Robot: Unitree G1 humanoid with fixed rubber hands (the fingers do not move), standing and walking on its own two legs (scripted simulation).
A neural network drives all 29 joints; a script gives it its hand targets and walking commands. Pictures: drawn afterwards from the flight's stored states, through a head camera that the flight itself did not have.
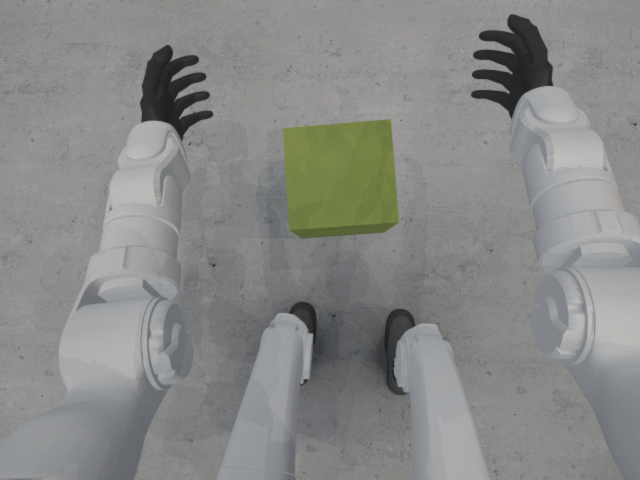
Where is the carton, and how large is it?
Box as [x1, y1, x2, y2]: [283, 119, 398, 237]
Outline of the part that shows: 390,119 283,128 289,229 301,237 382,232 398,222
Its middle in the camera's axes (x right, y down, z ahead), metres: +0.04 -0.12 +0.86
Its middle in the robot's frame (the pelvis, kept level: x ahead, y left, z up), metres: +0.51 +0.04 -0.52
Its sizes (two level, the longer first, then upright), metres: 0.210 0.200 0.250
